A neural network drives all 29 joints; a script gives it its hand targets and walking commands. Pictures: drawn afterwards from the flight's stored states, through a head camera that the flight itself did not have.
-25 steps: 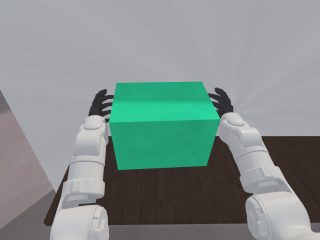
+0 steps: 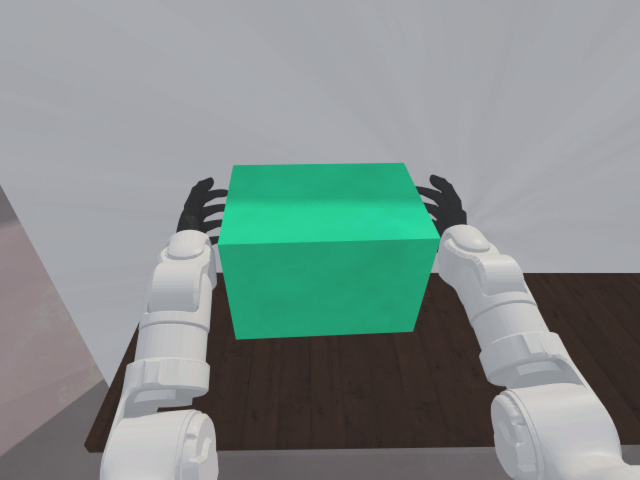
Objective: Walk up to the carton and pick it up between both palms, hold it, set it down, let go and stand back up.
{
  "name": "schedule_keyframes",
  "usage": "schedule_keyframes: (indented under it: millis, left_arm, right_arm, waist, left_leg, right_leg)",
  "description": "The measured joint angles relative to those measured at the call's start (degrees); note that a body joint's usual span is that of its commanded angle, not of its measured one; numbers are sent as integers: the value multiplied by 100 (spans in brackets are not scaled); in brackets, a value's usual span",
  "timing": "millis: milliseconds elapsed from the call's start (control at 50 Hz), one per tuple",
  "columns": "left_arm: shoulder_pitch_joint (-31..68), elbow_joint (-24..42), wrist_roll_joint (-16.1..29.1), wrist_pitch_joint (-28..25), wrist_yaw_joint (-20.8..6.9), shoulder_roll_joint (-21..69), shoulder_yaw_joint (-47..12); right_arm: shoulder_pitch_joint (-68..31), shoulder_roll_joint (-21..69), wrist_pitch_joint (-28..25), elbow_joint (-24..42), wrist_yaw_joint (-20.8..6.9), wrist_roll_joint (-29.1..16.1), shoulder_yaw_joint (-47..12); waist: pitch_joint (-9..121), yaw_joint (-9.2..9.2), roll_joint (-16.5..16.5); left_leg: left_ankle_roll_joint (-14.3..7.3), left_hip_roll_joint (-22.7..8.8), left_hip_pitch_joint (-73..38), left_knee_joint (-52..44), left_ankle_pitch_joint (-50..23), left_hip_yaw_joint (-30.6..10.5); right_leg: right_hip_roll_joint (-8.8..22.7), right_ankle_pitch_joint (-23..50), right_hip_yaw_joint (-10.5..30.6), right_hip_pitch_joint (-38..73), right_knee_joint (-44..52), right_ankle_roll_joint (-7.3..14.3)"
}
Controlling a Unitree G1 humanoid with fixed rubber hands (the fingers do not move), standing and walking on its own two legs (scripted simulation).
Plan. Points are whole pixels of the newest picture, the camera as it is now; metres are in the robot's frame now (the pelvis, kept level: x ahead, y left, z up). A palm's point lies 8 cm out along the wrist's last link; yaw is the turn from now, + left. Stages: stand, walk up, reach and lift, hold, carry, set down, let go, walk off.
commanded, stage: set down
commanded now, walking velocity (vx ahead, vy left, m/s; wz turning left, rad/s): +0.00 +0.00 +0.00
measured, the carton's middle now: (322, 248) +0.38 +0.02 +0.16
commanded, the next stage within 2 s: none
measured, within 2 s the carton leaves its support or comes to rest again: neither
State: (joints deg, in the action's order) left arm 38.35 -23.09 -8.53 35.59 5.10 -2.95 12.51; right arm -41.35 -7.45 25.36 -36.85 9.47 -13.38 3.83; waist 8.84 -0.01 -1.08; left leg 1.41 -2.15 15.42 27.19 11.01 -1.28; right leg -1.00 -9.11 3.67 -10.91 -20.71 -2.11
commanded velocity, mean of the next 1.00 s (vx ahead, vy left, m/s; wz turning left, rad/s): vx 0.00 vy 0.00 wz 0.00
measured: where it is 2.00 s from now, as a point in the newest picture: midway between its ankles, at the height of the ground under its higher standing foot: outside the picture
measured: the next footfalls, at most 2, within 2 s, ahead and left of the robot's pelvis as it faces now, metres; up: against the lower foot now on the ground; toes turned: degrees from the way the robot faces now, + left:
none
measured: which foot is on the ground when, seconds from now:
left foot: down 0.00-1.00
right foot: down 0.00-1.00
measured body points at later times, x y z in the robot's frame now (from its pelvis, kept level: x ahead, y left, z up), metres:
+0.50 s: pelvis +0.01 +0.00 +0.00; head -0.03 +0.02 +0.45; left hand +0.40 +0.18 +0.16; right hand +0.40 -0.15 +0.15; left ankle +0.04 +0.12 -0.74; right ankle +0.02 -0.15 -0.74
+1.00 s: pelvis +0.02 +0.00 +0.00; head +0.01 +0.02 +0.45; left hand +0.41 +0.18 +0.13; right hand +0.42 -0.15 +0.12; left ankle +0.04 +0.12 -0.74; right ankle +0.02 -0.15 -0.74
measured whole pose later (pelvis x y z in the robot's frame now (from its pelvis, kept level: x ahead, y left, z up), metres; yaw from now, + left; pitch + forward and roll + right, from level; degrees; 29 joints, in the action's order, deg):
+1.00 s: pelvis +0.02 +0.00 +0.00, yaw +0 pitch +0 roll -2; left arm 34.8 -29.8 -15.0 13.8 1.9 1.4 19.0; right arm -35.6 -2.7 -0.1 -44.9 6.6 -3.5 8.1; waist 2.1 0.0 -1.8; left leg 1.4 -2.3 13.1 25.1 11.6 -1.3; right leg -1.0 -9.6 3.6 -8.4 -18.4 -1.8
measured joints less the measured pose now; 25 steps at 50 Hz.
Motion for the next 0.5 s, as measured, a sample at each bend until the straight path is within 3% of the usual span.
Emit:
schedule_keyframes:
  millis: [200, 300, 380, 500]
  left_arm:
    - [-3, 0, -144, -343, -67, 55, 127]
    - [86, -448, -464, -940, -282, 156, 517]
    - [88, -775, -719, -1121, -454, 199, 724]
    - [70, -787, -744, -1447, -463, 305, 729]
  right_arm:
    - [-107, 8, -231, -4, -34, 151, 1]
    - [-195, 220, -791, -416, -225, 801, 232]
    - [-8, 434, -1188, -757, -284, 1234, 415]
    - [369, 471, -1891, -803, -252, 1296, 426]
  waist:
    - [0, 0, 49]
    - [2, 0, 56]
    - [-72, 0, -7]
    - [-371, 0, -65]
  left_leg:
    - [-5, -1, -23, -8, 0, 0]
    - [-5, -3, -83, -61, 1, -1]
    - [-5, -6, -204, -142, 0, -1]
    - [-5, -7, -222, -163, 2, 0]
  right_leg:
    - [0, 6, 0, 33, 28, 0]
    - [0, 5, -1, 86, 68, 0]
    - [0, 2, -4, 203, 140, 8]
    - [0, 1, -5, 230, 178, 16]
